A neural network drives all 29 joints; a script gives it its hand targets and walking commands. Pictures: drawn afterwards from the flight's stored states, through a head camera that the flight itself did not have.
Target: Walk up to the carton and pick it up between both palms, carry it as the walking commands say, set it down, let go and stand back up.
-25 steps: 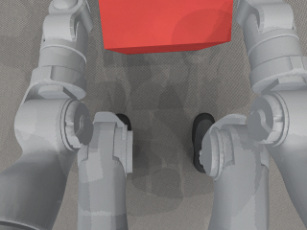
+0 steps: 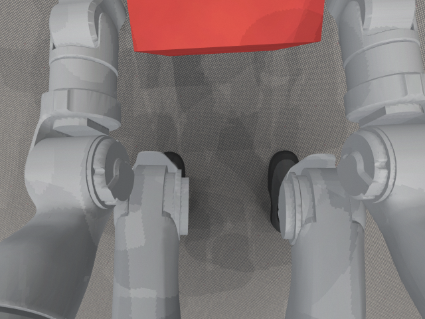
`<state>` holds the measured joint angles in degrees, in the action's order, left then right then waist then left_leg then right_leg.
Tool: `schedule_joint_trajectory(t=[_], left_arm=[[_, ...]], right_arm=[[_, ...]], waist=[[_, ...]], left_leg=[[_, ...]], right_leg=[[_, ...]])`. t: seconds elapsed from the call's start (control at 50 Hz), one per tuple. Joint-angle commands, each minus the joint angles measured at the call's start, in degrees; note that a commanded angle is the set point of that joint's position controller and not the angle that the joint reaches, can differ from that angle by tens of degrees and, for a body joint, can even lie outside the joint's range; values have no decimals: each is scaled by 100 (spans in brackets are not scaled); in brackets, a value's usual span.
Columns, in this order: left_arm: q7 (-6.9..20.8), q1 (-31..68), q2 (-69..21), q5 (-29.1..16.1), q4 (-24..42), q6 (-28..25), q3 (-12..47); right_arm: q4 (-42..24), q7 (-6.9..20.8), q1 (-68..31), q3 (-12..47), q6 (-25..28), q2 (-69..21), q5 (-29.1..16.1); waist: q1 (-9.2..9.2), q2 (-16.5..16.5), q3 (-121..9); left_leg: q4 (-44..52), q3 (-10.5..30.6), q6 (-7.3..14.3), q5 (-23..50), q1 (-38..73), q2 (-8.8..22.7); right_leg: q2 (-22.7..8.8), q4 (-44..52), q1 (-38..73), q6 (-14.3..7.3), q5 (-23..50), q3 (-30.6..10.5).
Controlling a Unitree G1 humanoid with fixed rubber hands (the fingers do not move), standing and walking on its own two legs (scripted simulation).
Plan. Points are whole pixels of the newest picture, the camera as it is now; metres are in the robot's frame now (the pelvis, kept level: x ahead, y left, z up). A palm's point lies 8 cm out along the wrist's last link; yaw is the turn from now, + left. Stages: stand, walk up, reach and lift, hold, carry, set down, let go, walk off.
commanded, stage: reach and lift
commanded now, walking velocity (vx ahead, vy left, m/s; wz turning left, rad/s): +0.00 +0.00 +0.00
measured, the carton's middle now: out of the picture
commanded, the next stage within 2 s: none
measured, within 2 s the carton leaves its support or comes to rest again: neither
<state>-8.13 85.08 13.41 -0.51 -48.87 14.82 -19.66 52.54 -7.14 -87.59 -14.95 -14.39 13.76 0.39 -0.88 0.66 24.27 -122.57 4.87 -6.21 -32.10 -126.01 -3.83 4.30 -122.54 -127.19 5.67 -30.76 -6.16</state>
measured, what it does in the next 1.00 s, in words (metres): rises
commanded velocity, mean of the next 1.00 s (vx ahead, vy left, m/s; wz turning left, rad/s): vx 0.00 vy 0.00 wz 0.00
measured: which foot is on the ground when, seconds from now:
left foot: down 0.00-1.00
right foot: down 0.00-1.00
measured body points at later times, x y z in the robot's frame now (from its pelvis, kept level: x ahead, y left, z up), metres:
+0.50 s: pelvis +0.00 +0.00 +0.04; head +0.38 -0.01 +0.26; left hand +0.57 +0.16 -0.12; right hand +0.58 -0.14 -0.12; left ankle +0.12 +0.14 -0.35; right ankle +0.12 -0.14 -0.35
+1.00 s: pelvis +0.00 +0.00 +0.08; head +0.33 +0.00 +0.37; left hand +0.55 +0.16 -0.02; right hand +0.56 -0.15 -0.02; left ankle +0.12 +0.14 -0.35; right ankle +0.12 -0.14 -0.35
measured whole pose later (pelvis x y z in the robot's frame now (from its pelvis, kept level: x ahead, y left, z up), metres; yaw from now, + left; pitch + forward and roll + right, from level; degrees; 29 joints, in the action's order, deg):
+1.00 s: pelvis +0.00 +0.00 +0.08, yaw +0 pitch +38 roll +1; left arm -5.2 75.4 5.6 7.6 -38.1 23.6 -27.5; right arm 40.4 -3.5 -76.7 -23.4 -23.8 6.5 10.1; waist -0.3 0.6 11.2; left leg -106.7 5.2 -5.8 -29.0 -115.9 -4.4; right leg 4.6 -106.8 -116.9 5.2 -28.0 -6.3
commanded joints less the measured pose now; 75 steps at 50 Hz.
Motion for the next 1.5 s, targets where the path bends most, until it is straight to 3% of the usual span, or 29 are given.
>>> schedule_joint_trajectory(t=[0.0, 0.12, 0.28, 0.38, 0.5, 0.58, 0.7, 0.86, 0.96, 1.06, 1.12, 1.22, 1.28, 1.4, 1.44, 1.48], left_arm=[[2085, 3973, -5456, -610, 889, 195, 2598], [1997, 4245, -5519, -773, 1326, 277, 2780], [2140, 3749, -5503, -511, 1105, 440, 2618], [2177, 3895, -5571, -743, 1515, 406, 2851], [2153, 4108, -5465, -720, 1684, 473, 2894], [2130, 4283, -5581, -691, 1698, 603, 2863], [2233, 3822, -5933, -301, 1044, 818, 2446], [2257, 3481, -6433, -293, 1256, 795, 2486], [2198, 2901, -6608, -10, 1021, 778, 2330], [2200, 2071, -6761, 339, 712, 772, 1859], [2251, 1716, -6791, 577, 417, 822, 1524], [2333, 1461, -6816, 734, 350, 845, 1355], [2363, 1472, -6946, 627, 531, 805, 1488], [2317, 1576, -7180, 256, 1201, 753, 2256], [2280, 1573, -7180, 225, 1284, 772, 2406], [2248, 1417, -7230, 259, 1246, 837, 2477]], right_arm=[[-874, 1732, -3560, 1983, -145, -5337, -405], [-1522, 1749, -4113, 2287, -216, -5530, -708], [-1149, 1883, -3402, 2207, -451, -5629, -356], [-1681, 1815, -3612, 2533, -423, -5829, -560], [-1834, 1751, -3801, 2650, -509, -5922, -613], [-1875, 1730, -3913, 2538, -622, -5960, -592], [-1311, 1889, -3510, 2065, -803, -6017, -211], [-1462, 1998, -2959, 1941, -775, -6336, -55], [-1235, 2041, -2367, 1852, -774, -6584, 91], [-1074, 2042, -1757, 1653, -767, -6796, 337], [-851, 1989, -1504, 1458, -801, -6832, 524], [-752, 1884, -1231, 1242, -804, -6768, 788], [-901, 1832, -1142, 1215, -728, -6807, 814], [-1667, 1828, -1366, 1921, -668, -7118, 367], [-1607, 1848, -1227, 2040, -711, -7172, 298], [-1529, 1877, -1001, 2028, -763, -7163, 330]], waist=[[60, -65, -9477], [-120, -70, -10709], [-130, 75, -10522], [-193, 187, -11364], [-314, 219, -11668], [-283, 165, -11886], [-202, 65, -11027], [56, -127, -11096], [-24, -127, -10436], [-162, 132, -9377], [-251, 218, -8632], [-90, 309, -8364], [33, 246, -8553], [-118, 115, -10091], [-205, 17, -10141], [-139, -30, -9992]], left_leg=[[1050, -1321, 374, 1301, 3396, -254], [1148, -1343, 382, 1814, 4064, -288], [1307, -1370, 382, 1812, 3901, -271], [1327, -1369, 373, 2223, 4015, -298], [1486, -1382, 407, 2033, 4216, -292], [1687, -1393, 418, 1740, 4397, -307], [2058, -1394, 414, 1116, 4226, -316], [2308, -1280, 319, 1775, 4428, -443], [2571, -1223, 335, 1840, 4301, -484], [2856, -1170, 413, 1903, 3850, -505], [3058, -1209, 457, 1475, 3478, -512], [3337, -1221, 439, 1172, 3407, -532], [3436, -1197, 387, 1292, 3521, -561], [3546, -1206, 314, 1997, 4502, -612], [3601, -1240, 289, 2040, 4620, -623], [3729, -1197, 275, 2025, 4849, -612]], right_leg=[[225, 960, 3962, -452, 1267, 1407], [260, 1042, 4407, -397, 1674, 1416], [284, 1188, 4658, -402, 1822, 1370], [319, 1237, 5350, -380, 2471, 1260], [315, 1415, 5638, -375, 2247, 1228], [315, 1606, 5696, -371, 1878, 1273], [316, 1981, 5074, -390, 1092, 1375], [390, 2248, 4809, -381, 1665, 1372], [413, 2471, 4450, -354, 1619, 1353], [425, 2821, 4319, -289, 1720, 1317], [398, 3119, 4252, -291, 1363, 1247], [397, 3462, 4482, -316, 1247, 1246], [419, 3553, 4727, -347, 1486, 1239], [522, 3559, 5510, -310, 2079, 1262], [545, 3597, 5557, -311, 2067, 1251], [559, 3677, 5425, -314, 1936, 1302]])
